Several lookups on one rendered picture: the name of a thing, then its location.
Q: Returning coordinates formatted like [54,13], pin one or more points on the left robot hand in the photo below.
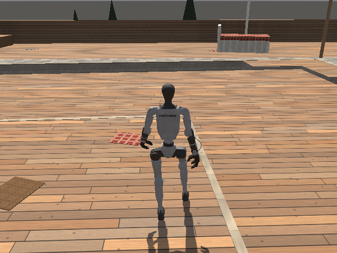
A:
[143,146]

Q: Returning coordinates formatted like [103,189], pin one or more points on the left robot upper arm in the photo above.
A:
[149,119]

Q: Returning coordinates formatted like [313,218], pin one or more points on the right robot hand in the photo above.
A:
[195,161]

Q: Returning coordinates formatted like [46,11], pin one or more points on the robot right forearm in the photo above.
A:
[192,144]

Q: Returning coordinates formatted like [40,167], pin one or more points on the right robot foot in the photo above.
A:
[185,196]

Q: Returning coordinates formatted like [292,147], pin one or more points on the robot left forearm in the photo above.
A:
[144,136]

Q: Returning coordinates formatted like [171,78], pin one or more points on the humanoid robot head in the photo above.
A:
[168,91]

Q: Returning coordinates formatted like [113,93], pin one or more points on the right robot upper arm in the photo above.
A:
[187,120]

